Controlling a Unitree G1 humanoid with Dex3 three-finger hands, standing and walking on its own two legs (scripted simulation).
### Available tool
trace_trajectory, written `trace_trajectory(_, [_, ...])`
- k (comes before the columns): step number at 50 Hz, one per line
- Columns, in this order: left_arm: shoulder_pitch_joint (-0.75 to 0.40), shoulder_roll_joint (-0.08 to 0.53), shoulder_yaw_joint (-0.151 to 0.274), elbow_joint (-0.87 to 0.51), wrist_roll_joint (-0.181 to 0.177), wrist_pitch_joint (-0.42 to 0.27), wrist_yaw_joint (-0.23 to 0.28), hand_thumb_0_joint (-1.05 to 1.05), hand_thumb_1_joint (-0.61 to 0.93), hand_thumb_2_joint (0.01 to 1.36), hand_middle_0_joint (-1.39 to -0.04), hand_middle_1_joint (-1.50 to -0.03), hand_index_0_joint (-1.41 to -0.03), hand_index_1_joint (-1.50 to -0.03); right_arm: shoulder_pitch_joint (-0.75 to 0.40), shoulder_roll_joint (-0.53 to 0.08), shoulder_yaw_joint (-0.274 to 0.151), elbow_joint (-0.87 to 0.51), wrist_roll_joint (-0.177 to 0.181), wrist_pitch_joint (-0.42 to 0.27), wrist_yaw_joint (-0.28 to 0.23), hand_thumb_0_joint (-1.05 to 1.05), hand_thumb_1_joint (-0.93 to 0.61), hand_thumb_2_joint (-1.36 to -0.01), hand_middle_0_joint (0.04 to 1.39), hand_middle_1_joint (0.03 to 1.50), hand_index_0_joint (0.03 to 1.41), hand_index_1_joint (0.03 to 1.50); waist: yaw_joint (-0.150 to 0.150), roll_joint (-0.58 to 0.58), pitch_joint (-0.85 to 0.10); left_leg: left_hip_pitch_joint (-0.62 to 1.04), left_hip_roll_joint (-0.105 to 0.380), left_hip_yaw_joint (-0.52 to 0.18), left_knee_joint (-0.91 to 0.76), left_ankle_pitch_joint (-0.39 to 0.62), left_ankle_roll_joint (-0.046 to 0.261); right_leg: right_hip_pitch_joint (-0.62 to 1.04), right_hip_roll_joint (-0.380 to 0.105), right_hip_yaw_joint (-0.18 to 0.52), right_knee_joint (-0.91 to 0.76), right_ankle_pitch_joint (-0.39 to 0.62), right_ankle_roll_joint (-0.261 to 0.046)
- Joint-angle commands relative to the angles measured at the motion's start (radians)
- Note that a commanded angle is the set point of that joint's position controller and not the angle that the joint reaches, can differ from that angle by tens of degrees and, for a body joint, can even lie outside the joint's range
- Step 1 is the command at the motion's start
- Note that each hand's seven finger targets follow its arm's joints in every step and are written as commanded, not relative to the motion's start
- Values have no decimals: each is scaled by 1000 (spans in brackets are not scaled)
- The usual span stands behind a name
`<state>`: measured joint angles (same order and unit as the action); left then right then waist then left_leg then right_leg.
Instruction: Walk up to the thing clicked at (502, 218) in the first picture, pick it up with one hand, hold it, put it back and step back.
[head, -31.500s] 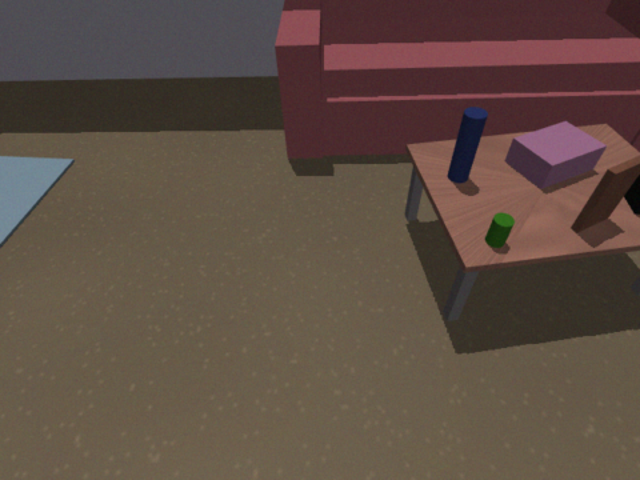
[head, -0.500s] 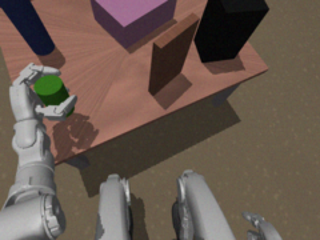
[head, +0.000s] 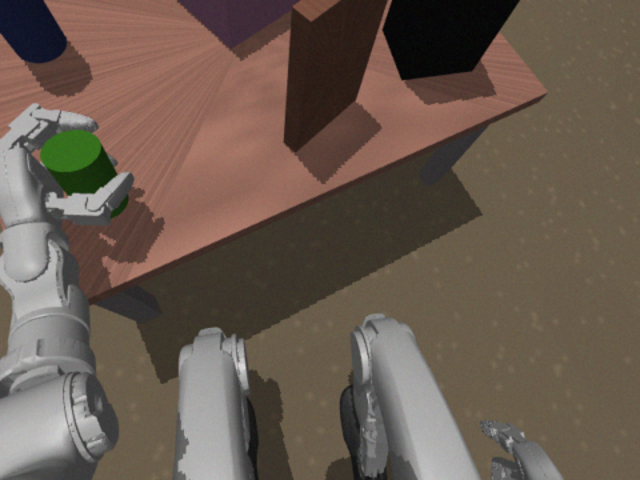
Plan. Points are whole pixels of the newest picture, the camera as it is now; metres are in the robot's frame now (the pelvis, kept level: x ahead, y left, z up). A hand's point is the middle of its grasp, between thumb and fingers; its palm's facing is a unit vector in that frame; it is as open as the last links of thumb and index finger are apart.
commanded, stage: lower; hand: left
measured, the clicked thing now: (89, 178) +0.47 +0.26 -0.02
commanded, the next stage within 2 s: loosen in 0.52 s
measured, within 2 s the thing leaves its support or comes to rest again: rests again in 0.48 s
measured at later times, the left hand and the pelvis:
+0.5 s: hand (98, 183) +0.48 +0.25 -0.04, palm faces +0.21 -0.98 -0.02, open 8.9 cm; pelvis +0.00 +0.00 -0.03, yaw +0 degrees
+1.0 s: hand (98, 184) +0.48 +0.25 -0.04, palm faces +0.22 -0.98 +0.00, open 11.2 cm; pelvis +0.00 +0.00 -0.04, yaw +0 degrees
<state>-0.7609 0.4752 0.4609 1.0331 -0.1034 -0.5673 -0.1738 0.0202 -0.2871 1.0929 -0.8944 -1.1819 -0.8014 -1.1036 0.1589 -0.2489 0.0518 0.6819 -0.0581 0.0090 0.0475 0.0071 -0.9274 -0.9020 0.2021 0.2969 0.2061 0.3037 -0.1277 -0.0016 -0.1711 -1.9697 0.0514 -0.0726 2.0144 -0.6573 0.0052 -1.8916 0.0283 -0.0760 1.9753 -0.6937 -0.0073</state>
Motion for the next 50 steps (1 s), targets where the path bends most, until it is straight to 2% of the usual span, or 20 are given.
trace_trajectory(1, [-354,237,35,-222,-9,-79,2,0,302,1277,-1367,-1428,-1377,-1429,148,-213,-75,-52,-2,-16,-18,0,-913,-905,200,300,200,300,8,200,-623,500,-12,-13,-237,155,13,238,17,-6,-201,180,-48])
trace_trajectory(2, [-366,251,35,-241,-12,-80,1,0,306,1262,-1357,-1412,-1367,-1413,139,-210,-74,-58,0,-17,-20,0,-911,-904,200,300,200,300,18,192,-622,488,-14,-4,-234,124,16,239,19,0,-214,154,-46])
trace_trajectory(6, [-391,265,41,-264,-19,-80,2,0,297,1254,-1350,-1403,-1360,-1404,145,-212,-76,-54,0,-18,-23,0,-914,-905,200,300,200,300,7,182,-642,445,-18,10,-206,108,19,270,18,9,-213,150,-39])
trace_trajectory(8, [-376,268,47,-262,-24,-76,1,0,293,1254,-1340,-1394,-1348,-1396,140,-209,-74,-54,1,-19,-26,0,-914,-905,200,300,200,300,16,174,-643,441,-17,15,-195,115,20,268,20,13,-212,149,-38])
trace_trajectory(10, [-359,277,52,-263,-20,-74,-6,0,301,1247,-1334,-1386,-1341,-1389,152,-215,-76,-48,0,-18,-27,0,-915,-906,200,300,200,300,16,193,-675,463,-17,13,-184,158,19,273,20,10,-194,184,-41])
trace_trajectory(18, [-336,246,47,-254,-22,-61,-18,0,305,1237,-1322,-1372,-1330,-1374,156,-215,-76,-41,0,-14,-24,0,-915,-906,200,300,200,300,14,198,-659,464,-16,10,-154,232,19,251,20,0,-157,244,-43])
trace_trajectory(23, [-318,219,35,-244,-20,-61,-15,0,296,1236,-1320,-1365,-1327,-1368,144,-215,-81,-40,1,-12,-23,0,-912,-905,200,300,200,300,14,195,-612,452,-13,2,-160,194,16,200,21,-7,-143,209,-47])
trace_trajectory(26, [-343,233,46,-270,-26,-68,-14,0,265,1240,-1326,-1377,-1334,-1380,145,-218,-80,-41,-1,-12,-21,0,-914,-905,200,300,200,300,8,180,-635,436,-15,8,-137,213,22,223,19,-4,-140,234,-41])
trace_trajectory(27, [-328,211,25,-233,-23,-64,-14,0,256,1234,-1329,-1376,-1337,-1378,136,-214,-79,-41,0,-12,-21,0,-916,-905,200,300,200,300,4,167,-609,425,-14,7,-139,185,23,204,20,-5,-143,209,-40])
trace_trajectory(29, [-323,224,39,-230,-21,-66,-10,0,266,1246,-1323,-1369,-1327,-1375,137,-217,-80,-36,-2,-11,-20,0,-911,-905,200,300,200,300,6,166,-596,404,-13,8,-135,167,20,197,20,-6,-133,193,-41])
trace_trajectory(30, [-345,219,23,-242,-16,-69,-10,0,274,1235,-1325,-1366,-1332,-1370,137,-218,-84,-38,-4,-10,-21,0,-910,-904,200,300,200,300,3,178,-594,403,-14,8,-140,144,18,187,18,-7,-132,176,-42])
trace_trajectory(31, [-319,231,37,-194,-13,-65,-7,0,273,1241,-1333,-1374,-1337,-1379,133,-221,-85,-48,-4,-9,-21,0,-910,-904,200,300,200,300,4,134,-599,380,-15,14,-122,141,25,217,23,-2,-146,177,-35])
trace_trajectory(32, [-327,197,7,-198,-14,-62,-13,0,237,1161,-1413,-1365,-1417,-1357,134,-216,-85,-45,-4,-9,-22,0,-920,-898,201,300,200,300,-6,132,-583,363,-16,19,-122,117,26,208,19,2,-154,160,-35])
trace_trajectory(34, [-348,231,31,-232,-24,-64,-14,0,96,1001,-1271,-1205,-1299,-1197,141,-220,-86,-46,-4,-8,-23,0,-924,-893,201,300,201,300,6,142,-624,364,-18,23,-119,120,23,239,20,8,-152,162,-34])
trace_trajectory(38, [-366,200,21,-224,-46,-51,-21,0,-19,681,-1106,-973,-1133,-944,139,-222,-84,-51,2,-8,-26,0,-922,-891,202,300,201,300,1,139,-615,373,-18,17,-118,125,23,209,20,-2,-142,165,-36])
trace_trajectory(40, [-371,225,25,-232,-38,-53,-17,0,-176,574,-946,-813,-973,-790,130,-224,-86,-60,2,-9,-29,0,-920,-896,202,300,201,300,9,132,-603,350,-18,23,-119,96,23,226,19,8,-155,139,-32])
trace_trajectory(43, [-353,203,10,-227,-29,-48,-11,0,-323,371,-769,-607,-782,-592,124,-216,-85,-57,2,-9,-28,0,-922,-896,202,300,201,300,12,150,-579,366,-18,17,-142,69,18,196,20,2,-153,111,-39])
trace_trajectory(45, [-369,202,9,-246,-31,-46,-10,0,-386,279,-682,-511,-694,-495,131,-224,-84,-54,4,-8,-29,0,-923,-896,202,301,201,301,3,174,-589,398,-15,6,-141,103,16,179,18,-9,-130,148,-42])
trace_trajectory(47, [-349,214,27,-242,-34,-41,-4,0,-453,246,-644,-467,-651,-457,143,-220,-81,-50,5,-5,-29,0,-924,-897,202,301,201,301,17,160,-617,396,-17,11,-130,151,18,204,19,-7,-127,185,-41])
trace_trajectory(50, [-349,192,11,-248,-32,-37,-3,0,-498,191,-556,-383,-561,-374,136,-222,-82,-49,6,-3,-28,0,-922,-898,202,301,201,301,13,182,-605,427,-15,-2,-139,154,15,166,16,-13,-116,183,-45])
